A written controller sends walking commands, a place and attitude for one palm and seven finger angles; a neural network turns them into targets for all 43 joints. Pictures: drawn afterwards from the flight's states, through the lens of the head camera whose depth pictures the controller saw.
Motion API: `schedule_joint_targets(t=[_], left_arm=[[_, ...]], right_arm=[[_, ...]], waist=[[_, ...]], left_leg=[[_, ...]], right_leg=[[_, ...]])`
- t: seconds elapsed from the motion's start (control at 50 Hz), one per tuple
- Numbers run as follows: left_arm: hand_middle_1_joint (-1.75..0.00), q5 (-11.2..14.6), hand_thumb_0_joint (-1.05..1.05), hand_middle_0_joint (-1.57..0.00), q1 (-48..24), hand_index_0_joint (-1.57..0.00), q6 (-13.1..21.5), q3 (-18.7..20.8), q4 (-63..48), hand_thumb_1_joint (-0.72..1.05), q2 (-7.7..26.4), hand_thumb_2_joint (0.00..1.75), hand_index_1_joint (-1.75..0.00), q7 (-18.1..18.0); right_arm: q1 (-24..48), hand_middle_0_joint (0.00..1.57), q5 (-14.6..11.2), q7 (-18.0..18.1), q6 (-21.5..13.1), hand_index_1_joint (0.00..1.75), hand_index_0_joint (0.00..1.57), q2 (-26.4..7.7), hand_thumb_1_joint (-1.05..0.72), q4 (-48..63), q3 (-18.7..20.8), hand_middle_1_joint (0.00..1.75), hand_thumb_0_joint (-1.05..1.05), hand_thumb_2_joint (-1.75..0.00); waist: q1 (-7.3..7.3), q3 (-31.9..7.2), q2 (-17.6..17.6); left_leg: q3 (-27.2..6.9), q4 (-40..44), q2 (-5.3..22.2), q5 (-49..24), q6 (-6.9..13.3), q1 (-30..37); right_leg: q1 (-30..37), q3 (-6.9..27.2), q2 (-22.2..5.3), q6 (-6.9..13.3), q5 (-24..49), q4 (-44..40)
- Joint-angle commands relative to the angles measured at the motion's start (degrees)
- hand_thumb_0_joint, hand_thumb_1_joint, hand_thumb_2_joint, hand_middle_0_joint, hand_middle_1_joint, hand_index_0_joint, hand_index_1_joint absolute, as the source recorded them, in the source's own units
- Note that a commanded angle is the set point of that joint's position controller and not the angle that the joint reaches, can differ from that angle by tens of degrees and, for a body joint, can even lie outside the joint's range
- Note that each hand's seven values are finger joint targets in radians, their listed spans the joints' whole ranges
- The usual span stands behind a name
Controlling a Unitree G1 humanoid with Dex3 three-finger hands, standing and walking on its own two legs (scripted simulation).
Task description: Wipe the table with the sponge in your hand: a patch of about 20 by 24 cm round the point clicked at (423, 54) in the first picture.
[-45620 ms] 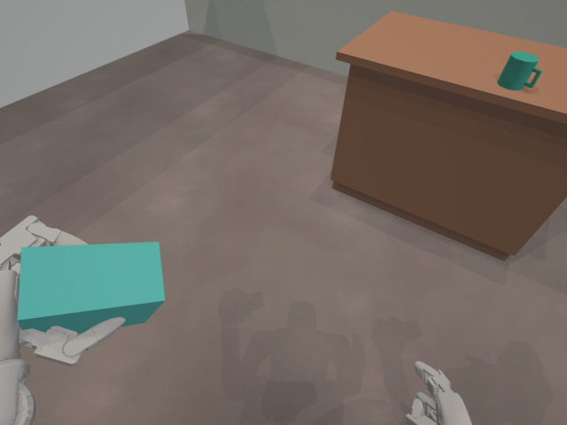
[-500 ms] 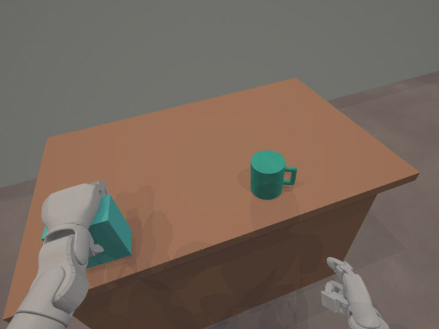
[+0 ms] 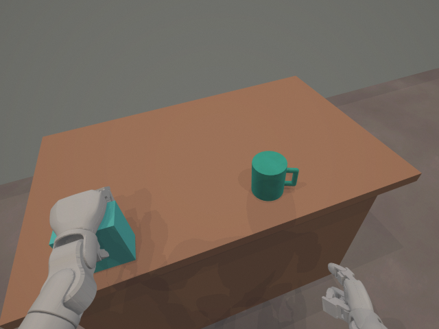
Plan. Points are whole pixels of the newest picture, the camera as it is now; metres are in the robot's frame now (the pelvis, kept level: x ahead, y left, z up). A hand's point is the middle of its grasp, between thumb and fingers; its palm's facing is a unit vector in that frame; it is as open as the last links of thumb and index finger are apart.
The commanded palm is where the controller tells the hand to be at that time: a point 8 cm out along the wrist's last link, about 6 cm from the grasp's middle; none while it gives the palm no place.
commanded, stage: lower the sponge onto the table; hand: left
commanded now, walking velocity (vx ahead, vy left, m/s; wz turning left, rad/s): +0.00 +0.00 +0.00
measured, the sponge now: (101, 244) +0.25 +0.29 +0.01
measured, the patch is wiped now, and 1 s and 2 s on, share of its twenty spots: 0.00 0.25 0.50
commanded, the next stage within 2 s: wipe forward along the first lane in 0.26 s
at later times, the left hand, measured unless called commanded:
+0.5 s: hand (96, 226) +0.27 +0.29 +0.05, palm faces -0.02 -0.07 -1.00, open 10.1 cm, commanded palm +0.25 +0.29 +0.10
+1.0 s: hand (95, 208) +0.31 +0.31 +0.05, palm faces -0.08 -0.02 -1.00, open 10.1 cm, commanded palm +0.29 +0.32 +0.08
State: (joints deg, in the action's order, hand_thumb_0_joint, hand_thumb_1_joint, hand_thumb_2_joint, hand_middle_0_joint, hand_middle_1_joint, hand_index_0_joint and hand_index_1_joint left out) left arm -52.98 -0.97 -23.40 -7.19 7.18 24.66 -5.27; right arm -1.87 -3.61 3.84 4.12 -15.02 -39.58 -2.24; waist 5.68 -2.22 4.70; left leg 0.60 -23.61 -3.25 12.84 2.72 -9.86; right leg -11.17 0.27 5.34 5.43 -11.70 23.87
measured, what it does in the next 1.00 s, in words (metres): stands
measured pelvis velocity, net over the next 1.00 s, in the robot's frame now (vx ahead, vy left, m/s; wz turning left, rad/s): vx -0.01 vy -0.01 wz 0.00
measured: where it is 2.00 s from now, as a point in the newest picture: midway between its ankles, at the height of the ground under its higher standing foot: outside the picture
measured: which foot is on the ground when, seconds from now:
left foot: down 0.00-1.00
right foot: down 0.00-1.00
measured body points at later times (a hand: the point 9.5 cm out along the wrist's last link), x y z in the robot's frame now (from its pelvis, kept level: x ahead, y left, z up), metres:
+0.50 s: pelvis +0.00 +0.00 +0.00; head -0.01 -0.04 +0.45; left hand +0.26 +0.29 +0.11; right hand +0.24 -0.21 -0.09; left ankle +0.00 +0.09 -0.74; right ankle +0.01 -0.06 -0.74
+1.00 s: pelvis -0.01 -0.01 -0.01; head +0.00 -0.05 +0.44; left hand +0.31 +0.31 +0.10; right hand +0.15 -0.27 -0.13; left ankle +0.00 +0.09 -0.74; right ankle +0.01 -0.06 -0.74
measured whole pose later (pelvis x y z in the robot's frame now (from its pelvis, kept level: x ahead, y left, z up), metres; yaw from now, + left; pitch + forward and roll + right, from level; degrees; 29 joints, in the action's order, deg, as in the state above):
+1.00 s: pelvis -0.01 -0.01 -0.01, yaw +0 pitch +4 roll +1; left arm -54.2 -16.1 -11.8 -0.4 32.0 29.4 -6.8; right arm -9.7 -5.0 4.4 6.0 -17.4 -40.8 -0.1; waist 2.6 -4.9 3.7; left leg 0.2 -29.8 -2.0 14.5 2.0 -19.8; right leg -20.3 -0.6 6.6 6.5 -12.2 28.2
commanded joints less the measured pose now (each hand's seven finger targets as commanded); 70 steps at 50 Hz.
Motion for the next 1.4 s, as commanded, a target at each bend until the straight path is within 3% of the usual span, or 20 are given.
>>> schedule_joint_targets(t=[0.0,0.06,0.08,0.2,0.26,0.32,0.36,0.44,0.46,0.5,0.58,0.76,0.92,0.96,1.02,1.06,1.12,1.18,1.26,1.38], left_arm=[[-1.6,-1.97,0.0,-1.2,-15.46,-1.2,0.74,6.8,-11.34,0.1,12.23,1.3,-1.6,-2.14],[-1.6,-1.83,0.0,-1.2,-12.49,-1.2,1.19,9.0,-11.5,0.1,13.79,1.3,-1.6,-2.5],[-1.6,-1.64,0.0,-1.2,-12.09,-1.2,1.18,6.44,-11.49,0.1,10.61,1.3,-1.6,-2.35],[-1.6,-2.16,0.0,-1.2,-12.87,-1.2,0.12,4.24,-9.98,0.1,8.67,1.3,-1.6,-2.55],[-1.6,-2.1,0.0,-1.2,-12.66,-1.2,0.0,5.64,-9.99,0.1,10.29,1.3,-1.6,-2.68],[-1.6,-1.96,0.0,-1.2,-11.64,-1.2,-0.29,2.99,-7.68,0.1,6.82,1.3,-1.6,-2.4],[-1.6,-1.79,0.0,-1.2,-12.5,-1.2,-0.64,6.45,-6.06,0.1,11.07,1.3,-1.6,-2.58],[-1.6,-2.55,0.0,-1.2,-16.59,-1.2,-0.66,3.57,-2.03,0.1,8.81,1.3,-1.6,-2.17],[-1.6,-2.64,0.0,-1.2,-18.41,-1.2,-0.45,5.72,-1.81,0.1,11.34,1.3,-1.6,-2.23],[-1.6,-2.75,0.0,-1.2,-18.66,-1.2,-0.11,3.61,0.44,0.1,9.16,1.3,-1.6,-1.83],[-1.6,-2.73,0.0,-1.2,-23.21,-1.2,0.9,4.53,7.12,0.1,11.42,1.3,-1.6,-1.16],[-1.6,-2.71,0.0,-1.2,-24.36,-1.2,6.89,9.93,17.94,0.1,17.42,1.3,-1.6,-0.77],[-1.6,-2.67,0.0,-1.2,-25.86,-1.2,10.94,10.25,22.3,0.1,17.49,1.3,-1.6,-2.92],[-1.6,-2.45,0.0,-1.2,-26.37,-1.2,11.31,12.92,23.63,0.1,20.76,1.3,-1.6,-3.54],[-1.6,-3.03,0.0,-1.2,-30.67,-1.2,11.76,10.86,27.23,0.1,20.33,1.3,-1.6,-4.03],[-1.6,-3.44,0.0,-1.2,-33.6,-1.2,12.37,13.26,28.93,0.1,24.07,1.3,-1.6,-4.3],[-1.6,-3.76,0.0,-1.2,-36.34,-1.2,13.24,10.01,31.82,0.1,21.11,1.3,-1.6,-4.24],[-1.6,-3.75,0.0,-1.2,-40.27,-1.2,14.76,11.78,35.14,0.1,24.39,1.3,-1.6,-4.33],[-1.6,-4.33,0.0,-1.2,-43.42,-1.2,16.82,14.66,38.72,0.1,28.58,1.3,-1.6,-4.7],[-1.6,-5.14,0.0,-1.2,-45.32,-1.2,18.27,13.35,41.86,0.1,28.06,1.3,-1.6,-5.34]], right_arm=[[11.9,0.2,0.25,0.33,-2.97,0.3,0.2,-6.21,-0.9,10.49,2.35,0.3,0.0,-0.9],[11.97,0.2,0.49,0.13,-2.7,0.3,0.2,-6.5,-0.9,10.26,2.52,0.3,0.0,-0.9],[11.77,0.2,0.43,0.03,-2.63,0.3,0.2,-6.14,-0.9,10.52,2.47,0.3,0.0,-0.9],[11.68,0.2,0.07,-0.2,-2.27,0.3,0.2,-6.14,-0.9,10.46,2.52,0.3,0.0,-0.9],[12.04,0.2,0.2,-0.17,-1.96,0.3,0.2,-6.59,-0.9,10.38,2.52,0.3,0.0,-0.9],[11.15,0.2,0.07,-0.32,-1.74,0.3,0.2,-6.28,-0.9,10.38,2.6,0.3,0.0,-0.9],[11.69,0.2,0.02,-0.05,-1.35,0.3,0.2,-6.92,-0.9,9.84,2.35,0.3,0.0,-0.9],[10.56,0.2,-0.31,0.36,-0.92,0.3,0.2,-6.57,-0.9,9.49,2.19,0.3,0.0,-0.9],[10.7,0.2,-0.29,0.46,-0.92,0.3,0.2,-6.95,-0.9,9.15,2.22,0.3,0.0,-0.9],[9.64,0.2,-0.43,0.61,-0.94,0.3,0.2,-6.64,-0.9,9.51,2.18,0.3,0.0,-0.9],[8.27,0.2,-0.67,1.25,-0.59,0.3,0.2,-7.15,-0.9,8.69,2.06,0.3,0.0,-0.9],[3.78,0.2,-0.81,1.27,-0.62,0.3,0.2,-8.56,-0.9,8.13,2.99,0.3,0.0,-0.9],[0.1,0.2,-1.19,0.8,-0.92,0.3,0.2,-9.0,-0.9,8.0,4.31,0.3,0.0,-0.9],[0.17,0.2,-1.25,0.8,-0.85,0.3,0.2,-9.44,-0.9,7.5,4.34,0.3,0.0,-0.9],[-1.32,0.2,-1.51,0.82,-0.95,0.3,0.2,-9.43,-0.9,6.95,4.37,0.3,0.0,-0.9],[-1.48,0.2,-1.61,0.91,-0.86,0.3,0.2,-9.87,-0.9,6.45,4.39,0.3,0.0,-0.9],[-2.94,0.2,-1.73,0.86,-0.93,0.3,0.2,-9.48,-0.9,6.4,4.5,0.3,0.0,-0.9],[-4.39,0.2,-1.78,0.97,-0.75,0.3,0.2,-9.66,-0.9,5.96,4.42,0.3,0.0,-0.9],[-5.56,0.2,-1.77,0.78,-0.71,0.3,0.2,-10.14,-0.9,5.55,4.48,0.3,0.0,-0.9],[-8.07,0.2,-1.75,0.04,-0.21,0.3,0.2,-10.22,-0.9,5.46,4.57,0.3,0.0,-0.9]], waist=[[0.38,-11.72,-3.68],[0.96,-11.98,-3.85],[0.48,-12.02,-3.84],[0.29,-10.52,-2.45],[0.41,-11.32,-3.59],[-0.19,-10.51,-6.0],[0.13,-9.53,-6.28],[-0.98,-8.3,-5.84],[-0.96,-8.21,-5.73],[-1.15,-9.38,-5.62],[-2.04,-7.87,-7.08],[-1.76,-9.52,-7.19],[-2.99,-10.51,-9.16],[-2.59,-9.82,-8.8],[-3.94,-8.5,-8.29],[-3.94,-8.71,-7.4],[-4.96,-10.41,-7.16],[-5.51,-11.52,-7.61],[-5.7,-12.58,-6.99],[-6.37,-16.16,-5.81]], left_leg=[[-5.2,1.81,0.09,-10.82,0.45,0.89],[-5.37,1.47,0.02,-12.07,0.36,0.87],[-4.94,1.23,0.08,-12.85,0.46,0.75],[-5.32,1.4,0.22,-11.66,0.17,0.85],[-5.56,1.24,0.07,-11.28,0.1,0.55],[-5.26,0.87,0.24,-12.06,0.13,-0.21],[-5.35,1.06,0.0,-9.94,0.29,-0.94],[-4.85,0.84,-0.23,-8.86,0.33,-2.07],[-5.0,0.99,-0.18,-7.82,0.4,-1.91],[-4.66,0.62,-0.4,-8.05,0.5,-2.4],[-4.07,0.23,-0.68,-4.29,0.82,-4.9],[-3.62,-2.01,-0.99,-2.69,1.0,-10.43],[-2.7,-3.87,-0.52,-0.75,1.45,-14.11],[-3.01,-4.0,-0.57,0.41,1.41,-15.33],[-2.63,-4.42,-0.57,2.6,1.57,-16.94],[-2.9,-4.59,-0.53,3.31,1.59,-17.57],[-2.46,-5.36,-0.23,3.84,1.64,-17.67],[-2.61,-5.96,-0.05,4.45,1.68,-20.01],[-2.82,-7.26,0.34,3.85,1.58,-21.65],[-2.43,-8.34,0.46,1.8,1.61,-22.89]], right_leg=[[5.85,8.6,-3.41,-0.42,8.69,-3.51],[6.44,9.86,-3.15,-0.11,11.11,-3.04],[6.76,8.45,-3.47,-0.43,12.62,-2.69],[4.22,7.79,-3.2,-0.25,9.59,-2.97],[4.57,9.3,-2.99,-0.14,9.84,-2.82],[4.39,7.85,-3.29,-0.54,11.89,-2.39],[4.03,9.58,-3.03,-0.37,9.7,-3.05],[2.9,8.06,-3.31,-0.69,8.61,-3.13],[2.15,9.23,-2.97,-0.4,7.01,-3.54],[3.04,7.87,-3.31,-0.71,7.66,-3.16],[1.82,8.63,-3.59,-1.18,3.8,-4.07],[2.29,10.94,-4.02,-1.23,5.37,-2.79],[1.2,10.66,-4.72,-1.99,4.67,-1.9],[0.7,11.91,-4.76,-1.84,2.6,-2.22],[-0.89,11.67,-5.17,-2.22,-1.82,-2.98],[-1.84,12.32,-5.04,-2.01,-4.2,-3.19],[-2.0,11.98,-5.56,-2.27,-4.68,-3.2],[-1.19,12.24,-5.83,-2.48,-5.82,-2.76],[-1.12,13.91,-6.15,-2.36,-3.66,-2.17],[0.89,12.62,-6.35,-2.68,4.37,0.19]])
